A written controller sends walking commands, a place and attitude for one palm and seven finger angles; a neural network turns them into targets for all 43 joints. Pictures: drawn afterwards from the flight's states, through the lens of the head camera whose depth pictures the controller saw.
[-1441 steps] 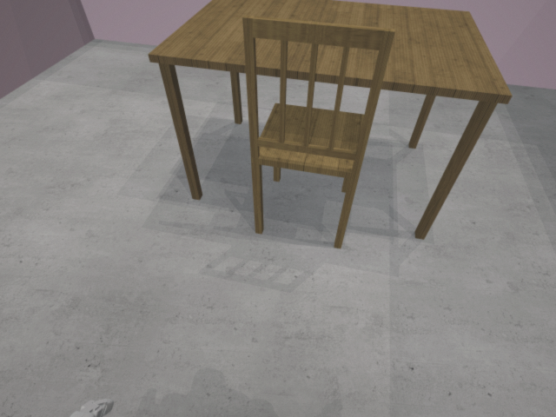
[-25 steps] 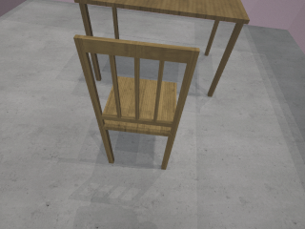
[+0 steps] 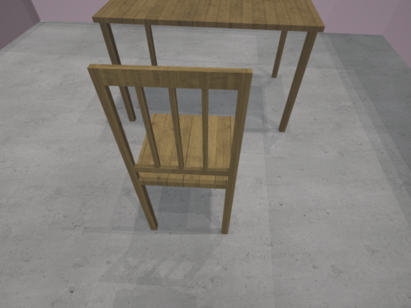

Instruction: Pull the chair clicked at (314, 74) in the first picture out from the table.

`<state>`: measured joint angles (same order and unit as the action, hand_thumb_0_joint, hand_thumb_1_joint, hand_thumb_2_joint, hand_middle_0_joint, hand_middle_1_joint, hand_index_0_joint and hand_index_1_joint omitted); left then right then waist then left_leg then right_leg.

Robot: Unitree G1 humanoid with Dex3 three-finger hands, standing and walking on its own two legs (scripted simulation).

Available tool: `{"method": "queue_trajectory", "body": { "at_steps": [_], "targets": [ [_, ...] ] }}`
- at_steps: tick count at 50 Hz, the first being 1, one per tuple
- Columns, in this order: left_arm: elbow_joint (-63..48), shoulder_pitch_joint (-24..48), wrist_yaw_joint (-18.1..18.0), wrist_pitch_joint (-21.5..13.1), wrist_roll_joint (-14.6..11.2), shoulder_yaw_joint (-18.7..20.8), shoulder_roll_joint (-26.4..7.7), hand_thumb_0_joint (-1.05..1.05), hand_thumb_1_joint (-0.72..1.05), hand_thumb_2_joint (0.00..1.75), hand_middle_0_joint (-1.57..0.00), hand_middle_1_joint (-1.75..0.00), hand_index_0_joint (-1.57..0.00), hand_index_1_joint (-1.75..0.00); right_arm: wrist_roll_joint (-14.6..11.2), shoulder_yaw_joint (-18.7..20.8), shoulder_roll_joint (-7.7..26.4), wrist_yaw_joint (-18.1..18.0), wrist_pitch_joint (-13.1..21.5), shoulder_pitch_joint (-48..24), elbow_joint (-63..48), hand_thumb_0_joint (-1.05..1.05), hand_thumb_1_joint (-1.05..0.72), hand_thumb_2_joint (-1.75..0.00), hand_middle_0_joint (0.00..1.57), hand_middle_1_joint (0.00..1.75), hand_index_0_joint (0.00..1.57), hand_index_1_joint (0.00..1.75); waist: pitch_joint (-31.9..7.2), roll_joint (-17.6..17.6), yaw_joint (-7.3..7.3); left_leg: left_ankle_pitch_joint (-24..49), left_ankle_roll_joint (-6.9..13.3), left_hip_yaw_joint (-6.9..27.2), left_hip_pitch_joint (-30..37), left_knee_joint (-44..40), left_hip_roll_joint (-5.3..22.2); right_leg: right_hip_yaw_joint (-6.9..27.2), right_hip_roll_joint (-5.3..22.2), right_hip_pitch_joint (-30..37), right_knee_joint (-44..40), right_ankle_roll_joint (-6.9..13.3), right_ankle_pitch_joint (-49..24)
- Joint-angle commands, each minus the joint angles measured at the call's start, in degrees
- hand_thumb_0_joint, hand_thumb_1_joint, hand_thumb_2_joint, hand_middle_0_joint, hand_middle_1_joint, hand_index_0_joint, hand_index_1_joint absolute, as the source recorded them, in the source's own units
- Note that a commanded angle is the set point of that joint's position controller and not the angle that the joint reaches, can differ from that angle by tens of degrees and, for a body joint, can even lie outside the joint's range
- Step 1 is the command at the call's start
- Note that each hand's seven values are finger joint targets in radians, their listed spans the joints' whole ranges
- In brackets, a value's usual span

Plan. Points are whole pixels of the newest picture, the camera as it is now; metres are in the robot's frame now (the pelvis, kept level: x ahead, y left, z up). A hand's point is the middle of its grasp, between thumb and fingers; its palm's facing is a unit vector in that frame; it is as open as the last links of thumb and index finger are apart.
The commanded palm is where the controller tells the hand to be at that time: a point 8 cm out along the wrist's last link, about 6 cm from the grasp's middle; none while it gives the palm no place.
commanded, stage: let the arm hang, fingers relaxed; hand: left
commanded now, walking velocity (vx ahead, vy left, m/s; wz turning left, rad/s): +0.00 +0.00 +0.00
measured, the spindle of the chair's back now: (177, 133) +0.61 +0.13 -0.06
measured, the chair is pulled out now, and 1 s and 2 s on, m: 0.68 0.68 0.68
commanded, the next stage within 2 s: look to check the result in 0.18 s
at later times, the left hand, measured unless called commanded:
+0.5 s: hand out of the picture -0.01 +0.14 -0.17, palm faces +0.05 -0.98 -0.18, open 7.4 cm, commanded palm none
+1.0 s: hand out of the picture -0.01 +0.14 -0.17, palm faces +0.05 -0.98 -0.18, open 7.4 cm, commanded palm none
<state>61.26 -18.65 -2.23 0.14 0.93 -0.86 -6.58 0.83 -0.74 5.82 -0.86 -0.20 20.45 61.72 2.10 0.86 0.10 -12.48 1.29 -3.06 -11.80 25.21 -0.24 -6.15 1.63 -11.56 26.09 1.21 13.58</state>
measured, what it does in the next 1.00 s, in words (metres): stands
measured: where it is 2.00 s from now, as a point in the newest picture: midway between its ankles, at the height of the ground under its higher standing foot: outside the picture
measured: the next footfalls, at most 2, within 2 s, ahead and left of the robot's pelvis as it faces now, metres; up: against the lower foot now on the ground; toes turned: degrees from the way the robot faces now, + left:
none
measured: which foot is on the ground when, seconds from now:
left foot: down 0.00-1.00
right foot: down 0.00-1.00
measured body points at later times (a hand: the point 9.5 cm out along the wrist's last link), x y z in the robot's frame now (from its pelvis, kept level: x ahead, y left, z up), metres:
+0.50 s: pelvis +0.01 -0.01 +0.00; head +0.03 -0.02 +0.45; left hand -0.01 +0.20 -0.16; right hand -0.01 -0.21 -0.17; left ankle +0.01 +0.11 -0.74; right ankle +0.01 -0.10 -0.74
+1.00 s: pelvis +0.01 -0.02 +0.00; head +0.03 -0.03 +0.45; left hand -0.01 +0.19 -0.16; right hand -0.01 -0.22 -0.17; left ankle +0.01 +0.11 -0.74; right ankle +0.01 -0.10 -0.74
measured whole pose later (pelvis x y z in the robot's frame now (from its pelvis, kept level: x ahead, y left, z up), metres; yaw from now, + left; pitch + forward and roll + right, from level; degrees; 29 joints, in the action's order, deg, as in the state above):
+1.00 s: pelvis +0.01 -0.02 +0.00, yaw +1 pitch -2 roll +0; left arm 62.5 -18.6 -2.2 -0.5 0.6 -0.2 -6.1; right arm 0.6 -0.1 6.1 -1.8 0.0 19.2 63.4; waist 3.8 1.0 0.1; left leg -12.9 -0.5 -1.7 -9.4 24.2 1.1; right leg -7.4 0.2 -8.7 24.7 2.8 14.4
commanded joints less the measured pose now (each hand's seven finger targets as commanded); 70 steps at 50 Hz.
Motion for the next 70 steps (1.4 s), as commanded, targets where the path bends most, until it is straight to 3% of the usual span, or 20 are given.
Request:
{"method": "queue_trajectory", "body": {
  "at_steps": [1,6,29,41,44,53,55,63,70],
  "targets": [
    [-0.72,-5.27,-0.24,-0.61,-0.54,1.5,-5.9,0.0,0.9,0.9,-0.2,-0.3,-0.2,-0.3,-0.12,0.76,4.77,-0.9,1.12,5.01,-0.58,0.0,-0.9,-0.9,0.2,0.3,0.2,0.3,2.97,0.63,-0.3,4.3,1.48,6.78,-1.93,-5.22,5.32,6.4,5.25,0.1,-5.79,1.69,-2.29],
    [-0.05,-5.4,-0.28,-0.72,-0.55,1.51,-5.27,0.0,0.9,0.9,-0.2,-0.3,-0.2,-0.3,-0.21,0.84,4.31,-1.18,1.16,5.05,-0.04,0.0,-0.9,-0.9,0.2,0.3,0.2,0.3,3.17,0.23,-0.17,6.83,1.49,6.56,-0.46,-4.61,5.36,6.42,5.32,0.32,-6.1,1.73,-4.41],
    [0.33,-5.45,-0.3,-0.85,-0.54,1.54,-5.14,0.0,0.9,0.9,-0.2,-0.3,-0.2,-0.3,-0.29,0.98,4.51,-1.3,0.75,4.28,0.49,0.0,-0.9,-0.9,0.2,0.3,0.2,0.3,3.82,-1.41,0.0,5.86,1.1,5.97,0.95,-4.34,5.24,6.42,5.53,0.69,-7.98,1.96,-2.95],
    [0.32,-5.3,-0.28,-0.8,-0.6,1.58,-5.31,0.0,0.9,0.9,-0.2,-0.3,-0.2,-0.3,-0.23,0.96,4.42,-1.35,0.69,4.32,0.95,0.0,-0.9,-0.9,0.2,0.3,0.2,0.3,4.51,0.22,0.03,5.95,0.9,5.88,0.88,-4.45,5.23,6.64,5.64,0.53,-7.97,2.12,-2.98],
    [0.41,-5.22,-0.27,-0.87,-0.53,1.67,-5.26,0.0,0.9,0.9,-0.2,-0.3,-0.2,-0.3,-0.26,1.04,4.13,-1.33,0.53,4.78,0.95,0.0,-0.9,-0.9,0.2,0.3,0.2,0.3,4.58,-1.78,0.05,4.92,0.84,5.74,0.43,-4.26,5.04,6.69,5.61,0.75,-8.7,2.26,-1.57],
    [0.33,-5.33,-0.26,-0.99,-0.66,1.78,-5.11,0.0,0.9,0.9,-0.2,-0.3,-0.2,-0.3,-0.24,1.08,4.26,-1.51,0.82,4.73,1.25,0.0,-0.9,-0.9,0.2,0.3,0.2,0.3,3.17,-0.09,0.01,7.93,0.72,5.77,1.35,-4.0,5.28,6.55,5.77,1.93,-7.58,2.36,-5.62],
    [0.45,-5.13,-0.25,-0.89,-0.62,1.69,-5.1,0.0,0.9,0.9,-0.2,-0.3,-0.2,-0.3,-0.27,1.03,4.15,-1.51,0.71,4.63,1.42,0.0,-0.9,-0.9,0.2,0.3,0.2,0.3,4.85,-0.28,0.06,6.82,0.71,5.78,0.63,-4.28,5.24,6.41,5.73,1.13,-7.96,2.33,-4.21],
    [0.45,-5.31,-0.22,-0.97,-0.63,1.79,-5.12,0.0,0.9,0.9,-0.2,-0.3,-0.2,-0.3,-0.25,1.08,4.36,-1.49,0.79,4.65,1.28,0.0,-0.9,-0.9,0.2,0.3,0.2,0.3,3.42,-0.33,-0.01,7.29,0.75,5.8,1.47,-4.16,5.27,6.59,5.75,1.55,-7.8,2.32,-4.68],
    [0.42,-5.23,-0.22,-0.83,-0.58,1.76,-5.11,0.0,0.9,0.9,-0.2,-0.3,-0.2,-0.3,-0.16,1.14,4.25,-1.46,0.53,4.61,1.36,0.0,-0.9,-0.9,0.2,0.3,0.2,0.3,5.17,-0.52,0.09,4.96,0.65,5.55,0.63,-4.11,5.05,6.9,5.76,0.16,-8.79,2.46,-0.83]
  ]
}}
